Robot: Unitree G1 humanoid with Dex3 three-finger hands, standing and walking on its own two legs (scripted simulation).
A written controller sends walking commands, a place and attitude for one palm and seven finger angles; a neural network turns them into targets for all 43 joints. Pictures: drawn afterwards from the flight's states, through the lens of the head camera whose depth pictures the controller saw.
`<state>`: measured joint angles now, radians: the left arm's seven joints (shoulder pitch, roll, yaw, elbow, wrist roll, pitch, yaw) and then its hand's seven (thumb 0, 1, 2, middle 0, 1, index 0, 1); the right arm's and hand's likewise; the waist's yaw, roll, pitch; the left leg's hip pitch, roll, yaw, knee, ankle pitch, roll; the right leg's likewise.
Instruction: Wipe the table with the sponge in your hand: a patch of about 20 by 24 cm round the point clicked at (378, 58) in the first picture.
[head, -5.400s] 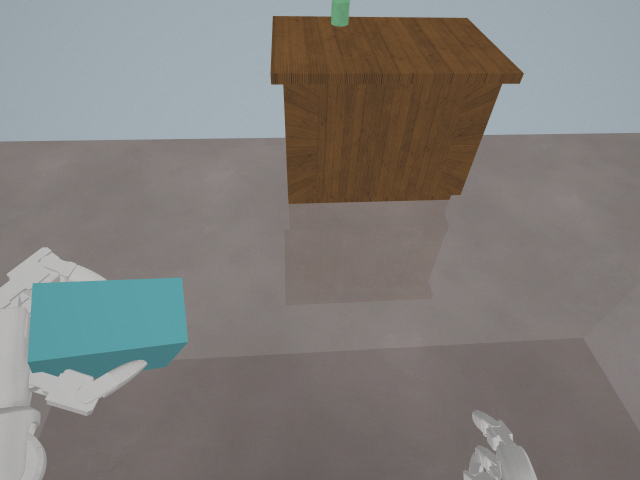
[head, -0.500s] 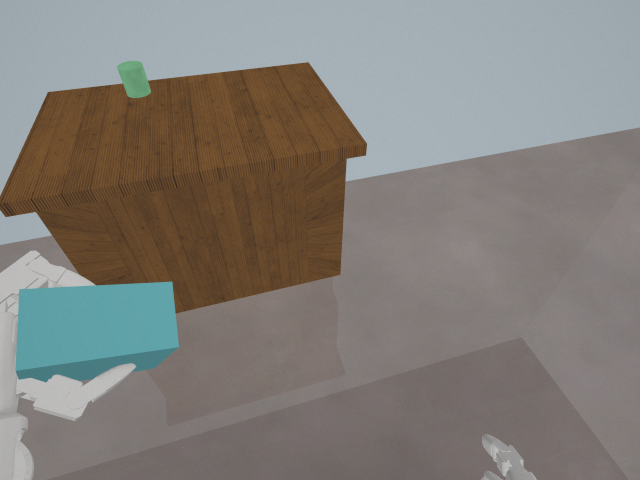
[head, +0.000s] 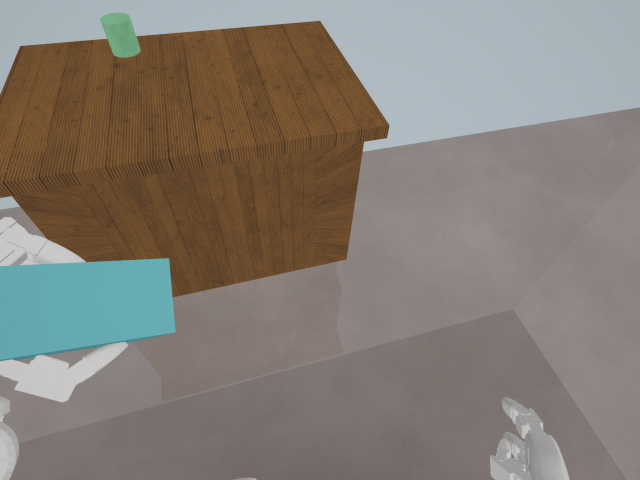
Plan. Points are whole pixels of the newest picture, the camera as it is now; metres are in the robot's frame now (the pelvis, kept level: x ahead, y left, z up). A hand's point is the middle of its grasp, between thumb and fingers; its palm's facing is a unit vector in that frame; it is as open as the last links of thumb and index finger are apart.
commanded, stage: take the last steps up to it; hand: left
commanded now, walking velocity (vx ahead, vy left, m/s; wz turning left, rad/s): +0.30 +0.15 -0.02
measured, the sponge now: (110, 307) +0.23 +0.21 +0.16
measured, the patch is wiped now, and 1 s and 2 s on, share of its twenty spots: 0.00 0.00 0.00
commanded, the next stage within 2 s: come to a stop and stand still in 1.88 s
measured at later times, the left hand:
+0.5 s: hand (106, 219) +0.32 +0.25 +0.17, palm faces +0.37 -0.81 -0.45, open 10.1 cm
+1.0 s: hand (105, 136) +0.43 +0.29 +0.19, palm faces +0.37 -0.78 -0.51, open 10.1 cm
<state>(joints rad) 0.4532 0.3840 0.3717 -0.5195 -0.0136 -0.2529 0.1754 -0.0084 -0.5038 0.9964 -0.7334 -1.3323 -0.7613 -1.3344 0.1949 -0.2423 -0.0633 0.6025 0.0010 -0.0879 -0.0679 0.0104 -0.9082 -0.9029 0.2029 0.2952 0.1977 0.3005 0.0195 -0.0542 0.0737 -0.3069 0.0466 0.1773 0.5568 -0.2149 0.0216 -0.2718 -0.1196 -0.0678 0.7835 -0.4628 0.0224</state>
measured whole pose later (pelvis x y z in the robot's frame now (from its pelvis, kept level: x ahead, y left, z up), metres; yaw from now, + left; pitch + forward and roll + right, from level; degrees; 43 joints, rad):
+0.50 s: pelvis +0.10 +0.02 +0.01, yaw +1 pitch +1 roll +2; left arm 0.48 0.34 0.34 -0.48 -0.01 -0.25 0.14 -0.01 -0.50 1.00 -0.73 -1.33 -0.76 -1.34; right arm 0.19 -0.24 -0.03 0.66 -0.01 -0.06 -0.04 0.01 -0.91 -0.90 0.21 0.30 0.20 0.30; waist 0.00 -0.02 0.08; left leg -0.53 0.09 0.08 0.98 -0.31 -0.02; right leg -0.24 -0.10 -0.18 0.52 -0.29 -0.02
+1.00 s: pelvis +0.21 +0.06 +0.00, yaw -2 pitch +0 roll +1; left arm 0.50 0.42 0.38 -0.52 -0.02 -0.22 0.15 -0.01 -0.50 1.00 -0.73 -1.33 -0.76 -1.34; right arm 0.23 -0.12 0.04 0.62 0.00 -0.11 -0.05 0.01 -0.90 -0.90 0.21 0.30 0.20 0.30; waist 0.01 0.02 0.04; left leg -0.24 0.08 0.17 0.58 -0.33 -0.02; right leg -0.33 -0.04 -0.17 0.58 -0.29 0.01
